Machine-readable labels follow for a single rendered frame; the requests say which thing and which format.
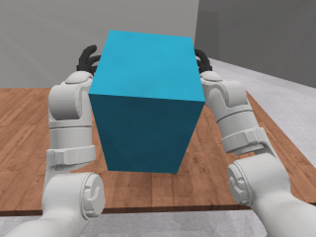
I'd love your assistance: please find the left robot upper arm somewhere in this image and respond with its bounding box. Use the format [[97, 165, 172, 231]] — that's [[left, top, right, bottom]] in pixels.
[[4, 172, 106, 237]]

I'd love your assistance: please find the table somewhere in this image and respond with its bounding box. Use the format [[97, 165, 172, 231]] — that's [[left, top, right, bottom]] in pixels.
[[0, 88, 316, 237]]

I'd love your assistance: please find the right robot forearm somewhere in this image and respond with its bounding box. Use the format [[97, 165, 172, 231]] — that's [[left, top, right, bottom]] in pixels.
[[199, 71, 291, 191]]

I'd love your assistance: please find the left robot hand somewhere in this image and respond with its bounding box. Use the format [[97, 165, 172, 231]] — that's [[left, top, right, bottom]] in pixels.
[[76, 44, 101, 77]]

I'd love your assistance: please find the carton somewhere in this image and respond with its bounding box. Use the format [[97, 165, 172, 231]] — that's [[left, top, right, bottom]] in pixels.
[[88, 30, 205, 174]]

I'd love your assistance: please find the left robot forearm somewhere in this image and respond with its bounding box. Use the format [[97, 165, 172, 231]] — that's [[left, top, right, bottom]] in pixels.
[[41, 71, 96, 212]]

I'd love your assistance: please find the right robot upper arm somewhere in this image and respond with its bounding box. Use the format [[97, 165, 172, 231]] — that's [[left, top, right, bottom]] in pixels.
[[227, 152, 316, 237]]

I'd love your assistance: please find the right robot hand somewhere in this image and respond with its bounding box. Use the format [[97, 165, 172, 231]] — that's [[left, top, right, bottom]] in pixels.
[[194, 48, 212, 74]]

